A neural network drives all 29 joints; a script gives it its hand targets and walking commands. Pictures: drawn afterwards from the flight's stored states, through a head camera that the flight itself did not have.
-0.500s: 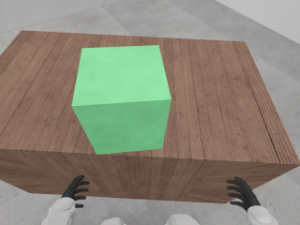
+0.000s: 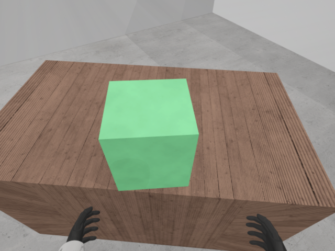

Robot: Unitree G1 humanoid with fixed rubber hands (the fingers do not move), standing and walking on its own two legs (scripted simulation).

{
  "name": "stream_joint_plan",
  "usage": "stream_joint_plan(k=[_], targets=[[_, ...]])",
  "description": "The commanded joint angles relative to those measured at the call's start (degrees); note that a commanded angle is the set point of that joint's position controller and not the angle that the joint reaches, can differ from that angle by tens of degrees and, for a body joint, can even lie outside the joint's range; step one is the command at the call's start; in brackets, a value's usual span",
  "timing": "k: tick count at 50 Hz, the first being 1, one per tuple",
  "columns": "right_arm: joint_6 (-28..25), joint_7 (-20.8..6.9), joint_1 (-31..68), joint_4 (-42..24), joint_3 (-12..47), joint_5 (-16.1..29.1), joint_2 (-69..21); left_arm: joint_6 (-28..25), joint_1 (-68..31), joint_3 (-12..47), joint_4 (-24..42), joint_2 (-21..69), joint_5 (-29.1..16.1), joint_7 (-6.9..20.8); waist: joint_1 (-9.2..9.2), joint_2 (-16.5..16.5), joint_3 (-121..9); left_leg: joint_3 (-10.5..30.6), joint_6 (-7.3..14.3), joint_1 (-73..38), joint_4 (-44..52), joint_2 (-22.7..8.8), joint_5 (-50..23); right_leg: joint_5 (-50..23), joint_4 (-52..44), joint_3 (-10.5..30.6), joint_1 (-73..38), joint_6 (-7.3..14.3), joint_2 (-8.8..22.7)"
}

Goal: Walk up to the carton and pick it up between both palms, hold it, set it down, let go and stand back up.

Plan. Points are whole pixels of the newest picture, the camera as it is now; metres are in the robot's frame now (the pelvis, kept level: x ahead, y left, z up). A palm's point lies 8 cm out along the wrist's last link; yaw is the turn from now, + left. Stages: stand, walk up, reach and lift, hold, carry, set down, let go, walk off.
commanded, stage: reach and lift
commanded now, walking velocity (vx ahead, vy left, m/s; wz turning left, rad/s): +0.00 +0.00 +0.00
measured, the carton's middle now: (151, 136) +0.41 +0.05 +0.02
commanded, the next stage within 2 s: none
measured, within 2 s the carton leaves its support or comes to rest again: neither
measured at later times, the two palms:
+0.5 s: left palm (73, 235) +0.18 +0.22 -0.04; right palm (263, 227) +0.17 -0.22 -0.04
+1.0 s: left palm (64, 230) +0.18 +0.23 -0.01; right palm (251, 206) +0.21 -0.19 +0.00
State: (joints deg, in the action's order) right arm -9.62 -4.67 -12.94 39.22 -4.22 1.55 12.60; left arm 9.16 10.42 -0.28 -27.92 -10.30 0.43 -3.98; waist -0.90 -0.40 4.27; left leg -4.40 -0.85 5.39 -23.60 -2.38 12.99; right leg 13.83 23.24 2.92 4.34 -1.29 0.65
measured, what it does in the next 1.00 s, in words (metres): stands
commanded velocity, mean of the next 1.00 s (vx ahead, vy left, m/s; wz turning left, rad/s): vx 0.00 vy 0.00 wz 0.00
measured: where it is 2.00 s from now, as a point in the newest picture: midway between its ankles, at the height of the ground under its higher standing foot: outside the picture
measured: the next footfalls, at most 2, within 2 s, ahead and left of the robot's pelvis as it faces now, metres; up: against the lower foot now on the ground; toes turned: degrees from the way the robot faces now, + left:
none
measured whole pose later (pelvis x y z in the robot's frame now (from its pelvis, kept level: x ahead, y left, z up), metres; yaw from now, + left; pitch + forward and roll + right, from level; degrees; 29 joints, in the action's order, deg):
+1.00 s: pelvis +0.02 -0.01 +0.00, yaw +1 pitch -6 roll +0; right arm -21.5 -0.8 -16.3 24.0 4.0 11.9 9.3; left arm -16.1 16.7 -0.2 -19.7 -11.1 -7.5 -3.0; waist 4.0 -1.3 2.0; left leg -3.0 -1.6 2.2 -20.9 -2.7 12.9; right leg 13.8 19.5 1.4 0.1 -0.5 0.3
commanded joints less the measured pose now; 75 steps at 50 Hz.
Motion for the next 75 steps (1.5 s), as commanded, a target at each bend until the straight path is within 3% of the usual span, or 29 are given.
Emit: stream_joint_plan(k=[1, 2, 6, 9, 12, 15, 16, 18, 22, 23, 24, 26, 28, 30, 33, 34, 35, 36, 37, 47, 54, 65, 69, 75], targets=[[-2.27, 0.18, 0.53, -6.30, -0.81, 1.53, 5.94, -3.98, -3.74, -1.47, 6.80, -4.87, -0.38, -0.59, 0.75, 0.40, -2.56, 0.40, -2.07, -9.14, 5.15, 2.28, -9.91, -8.65, -7.70, -3.19, 8.42, 2.58, -2.79], [-2.56, 0.29, 1.16, -7.96, -0.57, 1.49, 5.76, -4.38, -3.34, -1.51, 6.86, -4.56, -0.79, -0.23, 0.66, -1.33, -3.10, 0.27, -1.85, -9.81, 5.14, 2.31, -10.71, -9.62, -7.91, -3.12, 8.52, 2.43, -2.77], [-4.44, 1.16, -0.75, -9.44, 0.50, 2.84, 5.10, -7.96, -2.13, -2.84, 8.51, -5.39, -0.65, -0.10, 1.56, -0.59, -4.12, 0.10, -2.13, -10.06, 5.18, 3.10, -14.45, -13.88, -8.25, -2.43, 6.04, 1.69, -2.55], [-4.78, 1.76, -1.82, -10.05, 1.39, 3.07, 4.13, -9.40, -0.98, -2.22, 7.14, -5.00, -1.77, 0.68, 0.56, -1.64, -2.47, 0.17, -1.80, -10.36, 5.60, 2.99, -13.73, -13.07, -9.49, -2.04, 6.83, 1.73, -2.13], [-5.13, 2.05, -1.68, -11.99, 1.35, 3.52, 3.96, -11.09, -1.70, -2.42, 9.22, -4.91, -2.89, 0.60, 1.25, -0.33, -2.12, 0.00, -2.36, -9.99, 6.43, 2.98, -11.79, -9.56, -10.09, -2.15, 6.83, 1.82, -2.27], [-5.77, 2.51, -2.04, -15.60, 1.85, 3.95, 3.08, -12.40, 0.01, -2.93, 10.59, -5.40, -2.29, 0.51, 2.18, -0.01, -1.73, -0.13, -1.90, -10.08, 6.74, 2.86, -14.05, -11.12, -10.37, -1.68, 6.13, 2.05, -2.27], [-5.93, 2.87, -2.56, -15.08, 2.20, 4.19, 3.01, -12.64, 0.55, -2.52, 10.08, -5.13, -2.52, 0.56, 1.51, -0.25, -1.11, 0.12, -2.06, -10.49, 6.27, 2.96, -15.49, -12.45, -10.46, -1.27, 5.96, 2.11, -2.01], [-6.08, 2.70, -2.55, -16.62, 3.62, 5.17, 2.27, -13.44, 1.11, -2.79, 11.70, -5.25, -2.69, 0.46, 2.95, -0.48, -1.99, 0.11, -2.39, -9.97, 6.40, 3.01, -16.39, -12.33, -10.18, -1.86, 4.80, 1.90, -2.49], [-6.72, 3.00, -2.86, -17.20, 3.48, 5.39, 2.46, -15.19, 1.51, -2.75, 11.71, -5.64, -3.13, 0.36, 2.38, -0.18, -1.00, 0.26, -1.96, -9.40, 6.77, 3.13, -14.50, -9.97, -10.85, -1.19, 6.20, 2.10, -2.13], [-6.89, 3.22, -3.33, -17.64, 3.91, 5.63, 1.97, -15.78, 1.85, -3.71, 12.86, -5.85, -2.96, 0.46, 3.09, 0.39, -0.66, -0.14, -2.01, -9.01, 6.85, 3.00, -14.75, -10.45, -10.97, -1.05, 5.01, 2.02, -1.86], [-7.71, 3.29, -3.52, -19.72, 3.54, 5.68, 2.53, -16.50, 2.48, -2.48, 14.87, -5.20, -3.38, 0.37, 2.36, 1.12, -1.61, 0.30, -2.60, -9.30, 6.87, 2.78, -15.74, -10.98, -10.58, -1.44, 4.95, 2.46, -2.25], [-8.54, 3.09, -3.28, -19.17, 4.11, 6.59, 1.53, -17.98, 2.95, -1.49, 15.87, -3.81, -3.92, 0.19, 2.56, 1.21, -3.44, 0.78, -3.04, -11.30, 5.93, 2.40, -19.61, -12.34, -10.15, -2.16, 5.47, 2.44, -2.70], [-8.76, 3.42, -4.40, -20.64, 4.55, 6.53, 1.80, -18.82, 4.10, -2.52, 15.07, -4.68, -4.03, 0.59, 2.33, -0.05, -2.68, 0.59, -2.73, -10.92, 6.00, 2.95, -18.72, -12.41, -10.61, -1.57, 4.88, 2.10, -2.38], [-9.14, 3.45, -5.04, -19.27, 4.25, 7.05, 1.86, -19.79, 3.80, -1.50, 16.27, -3.83, -4.97, 0.75, 1.40, 1.81, -2.91, 0.92, -3.20, -10.82, 6.27, 2.60, -18.08, -11.72, -10.84, -1.41, 5.76, 2.42, -2.18], [-10.34, 3.43, -4.20, -21.07, 5.29, 8.19, 1.56, -21.48, 4.67, -2.23, 17.09, -5.02, -4.31, 0.24, 3.28, 2.11, -2.25, 0.61, -3.00, -10.01, 6.11, 2.76, -18.46, -10.24, -10.57, -1.54, 4.96, 2.55, -2.28], [-10.62, 3.52, -4.26, -20.90, 5.68, 8.59, 1.41, -21.98, 5.13, -1.53, 16.48, -5.02, -5.00, 0.13, 2.65, 1.30, -1.65, 1.13, -2.90, -9.97, 6.03, 2.78, -18.78, -10.41, -10.68, -1.42, 5.50, 2.62, -2.47], [-10.70, 3.78, -4.11, -20.52, 6.37, 8.16, 1.99, -22.01, 5.89, -4.17, 12.29, -5.48, -4.63, 0.92, 5.22, -1.03, -1.77, -0.17, -2.02, -10.05, 4.53, 3.80, -21.40, -13.14, -10.36, -0.93, 3.79, 2.67, -1.67], [-11.22, 4.15, -4.01, -21.64, 6.18, 8.54, 2.02, -22.65, 5.33, -4.05, 13.64, -5.59, -4.91, 1.42, 4.74, -0.61, -2.62, -0.05, -2.16, -10.74, 4.41, 3.76, -21.37, -14.81, -9.73, -0.80, 3.38, 2.22, -1.71], [-11.84, 4.24, -3.76, -22.22, 6.50, 8.92, 1.91, -23.46, 5.13, -3.93, 14.92, -5.68, -5.37, 1.51, 5.28, -0.30, -2.47, -0.09, -2.20, -9.85, 4.32, 3.85, -21.42, -14.18, -9.63, -0.87, 3.20, 2.21, -1.68], [-14.10, 3.81, -0.02, -21.87, 6.46, 10.64, 1.46, -27.51, 1.29, -1.16, 16.18, -4.94, -8.05, 0.91, 4.38, 1.89, -2.01, 1.10, -2.45, -9.10, 3.37, 2.81, -19.34, -5.29, -9.42, -1.32, 7.33, 3.97, -2.26], [-8.38, 5.20, 7.33, -24.73, 5.23, 10.22, 1.98, -20.16, -5.62, -1.29, 20.93, -5.62, -8.77, -0.13, 3.77, 1.31, -2.43, 0.80, -1.82, -7.00, 5.73, 2.46, -13.57, -2.13, -9.90, -1.47, 6.31, 3.79, -1.82], [3.14, 8.53, 13.71, -34.72, 5.91, 13.80, 4.05, -3.29, -9.73, -6.09, 33.47, -4.38, -7.61, 1.09, 4.52, 2.26, -7.10, 1.18, -2.60, -12.00, 4.90, 3.27, -25.22, -9.30, -11.04, -2.02, 5.15, 2.96, -3.15], [6.80, 9.74, 16.73, -37.85, 5.41, 14.50, 4.77, 1.84, -12.37, -7.73, 37.02, -4.15, -7.68, 1.74, 4.46, 2.21, -8.00, 1.21, -2.70, -13.11, 4.89, 3.37, -25.67, -9.52, -11.54, -2.55, 5.94, 2.66, -3.52], [10.08, 10.61, 21.82, -39.96, 4.56, 14.60, 5.40, 5.48, -17.54, -9.16, 38.62, -4.71, -8.42, 2.61, 4.33, 1.21, -10.25, 0.99, -2.23, -13.09, 5.03, 3.48, -23.72, -9.63, -11.54, -2.76, 5.86, 1.95, -3.50]])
